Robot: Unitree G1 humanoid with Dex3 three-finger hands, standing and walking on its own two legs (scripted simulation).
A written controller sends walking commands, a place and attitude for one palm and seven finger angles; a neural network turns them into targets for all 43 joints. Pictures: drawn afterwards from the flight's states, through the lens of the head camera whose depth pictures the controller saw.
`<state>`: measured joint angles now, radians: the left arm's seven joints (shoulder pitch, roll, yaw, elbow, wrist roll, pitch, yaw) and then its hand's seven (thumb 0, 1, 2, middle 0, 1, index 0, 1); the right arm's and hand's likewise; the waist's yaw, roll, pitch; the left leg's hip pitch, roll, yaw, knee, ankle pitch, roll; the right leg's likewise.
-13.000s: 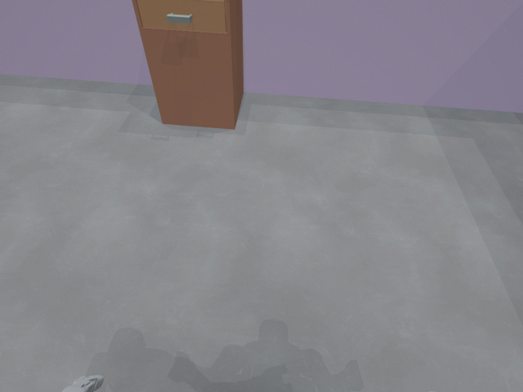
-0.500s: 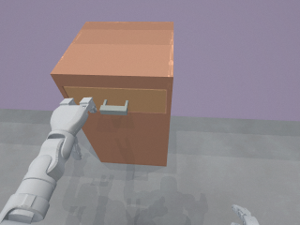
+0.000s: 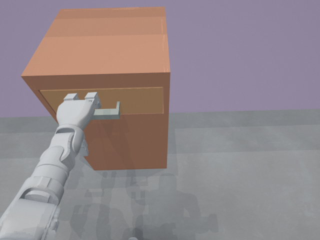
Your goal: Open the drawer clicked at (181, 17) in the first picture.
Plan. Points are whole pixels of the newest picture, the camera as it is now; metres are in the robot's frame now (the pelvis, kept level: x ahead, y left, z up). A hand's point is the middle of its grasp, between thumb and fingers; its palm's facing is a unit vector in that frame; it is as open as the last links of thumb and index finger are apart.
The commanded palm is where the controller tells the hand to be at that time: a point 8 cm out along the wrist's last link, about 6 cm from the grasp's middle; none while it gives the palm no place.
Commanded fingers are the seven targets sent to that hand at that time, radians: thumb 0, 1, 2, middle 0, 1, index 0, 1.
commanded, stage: move the hooked fingers above the handle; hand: left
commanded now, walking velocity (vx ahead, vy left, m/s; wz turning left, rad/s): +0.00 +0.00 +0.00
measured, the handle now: (104, 109) +0.55 +0.21 -0.08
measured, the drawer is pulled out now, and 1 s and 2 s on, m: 0.00 0.00 0.00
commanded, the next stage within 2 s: lower the fingers behind the handle in 1.30 s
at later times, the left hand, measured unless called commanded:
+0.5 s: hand (98, 113) +0.48 +0.20 -0.02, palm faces -0.06 -0.02 -1.00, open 13.8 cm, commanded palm +0.48 +0.21 +0.04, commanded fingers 0.00 -0.50 0.30 -0.30 -1.20 -0.30 -1.20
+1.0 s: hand (93, 116) +0.48 +0.22 -0.02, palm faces -0.08 -0.04 -1.00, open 13.8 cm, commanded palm +0.48 +0.21 +0.04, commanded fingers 0.00 -0.50 0.30 -0.30 -1.20 -0.30 -1.20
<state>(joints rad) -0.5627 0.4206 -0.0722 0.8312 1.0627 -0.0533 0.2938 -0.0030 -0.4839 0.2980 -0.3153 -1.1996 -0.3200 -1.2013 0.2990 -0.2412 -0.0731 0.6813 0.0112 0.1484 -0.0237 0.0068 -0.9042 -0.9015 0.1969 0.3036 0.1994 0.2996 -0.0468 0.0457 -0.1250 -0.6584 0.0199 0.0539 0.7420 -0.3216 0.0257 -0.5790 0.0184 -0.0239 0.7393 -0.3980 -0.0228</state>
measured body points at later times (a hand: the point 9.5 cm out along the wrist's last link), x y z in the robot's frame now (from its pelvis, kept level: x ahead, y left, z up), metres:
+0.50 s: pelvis -0.01 +0.01 -0.02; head +0.10 +0.01 +0.41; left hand +0.48 +0.20 +0.04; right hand -0.02 -0.27 -0.15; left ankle +0.02 +0.11 -0.71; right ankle -0.03 -0.11 -0.71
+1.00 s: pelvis +0.00 +0.01 -0.02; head +0.10 +0.02 +0.41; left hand +0.48 +0.22 +0.03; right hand -0.02 -0.26 -0.15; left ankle +0.02 +0.11 -0.71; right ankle -0.03 -0.11 -0.71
